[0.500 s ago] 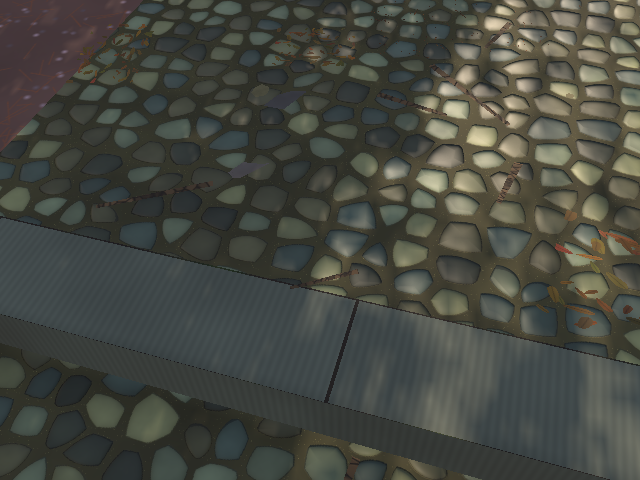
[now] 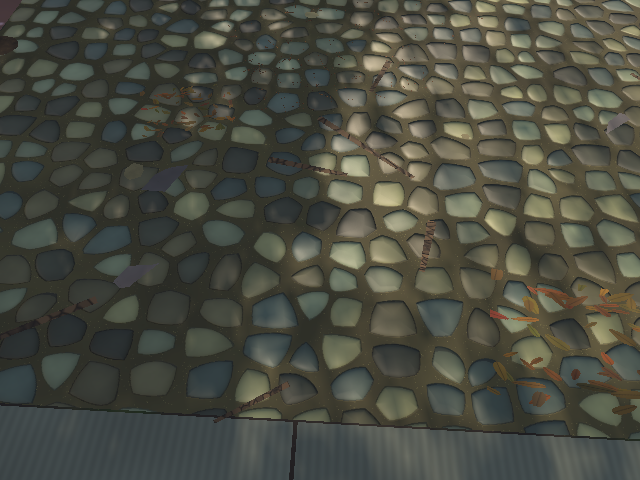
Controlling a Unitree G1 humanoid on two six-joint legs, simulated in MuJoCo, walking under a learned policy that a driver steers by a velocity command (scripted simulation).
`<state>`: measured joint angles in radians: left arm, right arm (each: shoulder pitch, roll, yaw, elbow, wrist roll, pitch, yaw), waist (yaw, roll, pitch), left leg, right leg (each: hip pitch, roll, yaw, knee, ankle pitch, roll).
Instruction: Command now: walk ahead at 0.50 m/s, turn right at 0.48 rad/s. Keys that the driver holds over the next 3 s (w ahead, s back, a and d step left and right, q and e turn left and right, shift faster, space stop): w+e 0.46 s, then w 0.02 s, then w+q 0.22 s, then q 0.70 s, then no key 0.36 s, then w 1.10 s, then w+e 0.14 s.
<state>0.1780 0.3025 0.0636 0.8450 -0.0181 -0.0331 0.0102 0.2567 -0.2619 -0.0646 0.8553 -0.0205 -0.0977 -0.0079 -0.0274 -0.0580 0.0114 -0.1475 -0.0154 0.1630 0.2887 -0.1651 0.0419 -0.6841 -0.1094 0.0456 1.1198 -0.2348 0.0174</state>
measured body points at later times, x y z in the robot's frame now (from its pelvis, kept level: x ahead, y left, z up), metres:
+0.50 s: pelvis +0.30 -0.14 +0.07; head +0.32 -0.16 +0.52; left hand +0.48 +0.07 -0.04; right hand +0.36 -0.45 -0.04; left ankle +0.19 +0.06 -0.47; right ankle +0.37 -0.22 -0.59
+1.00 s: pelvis +0.58 -0.21 +0.13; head +0.61 -0.23 +0.58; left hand +0.68 +0.07 +0.02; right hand +0.72 -0.48 +0.03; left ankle +0.71 -0.18 -0.59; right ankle +0.38 -0.24 -0.53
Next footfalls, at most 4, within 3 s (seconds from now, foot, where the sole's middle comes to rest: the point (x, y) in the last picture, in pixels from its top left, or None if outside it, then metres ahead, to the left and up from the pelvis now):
0.36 right None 0.41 -0.23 -0.62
0.96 left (402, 329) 0.75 -0.18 -0.62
1.44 right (501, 326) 0.76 -0.40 -0.62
1.80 left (394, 370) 0.66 -0.15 -0.62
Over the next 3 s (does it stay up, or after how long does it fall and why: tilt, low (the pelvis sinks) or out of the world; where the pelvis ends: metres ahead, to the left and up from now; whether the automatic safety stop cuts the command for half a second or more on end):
stays up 1.14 -0.18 0.16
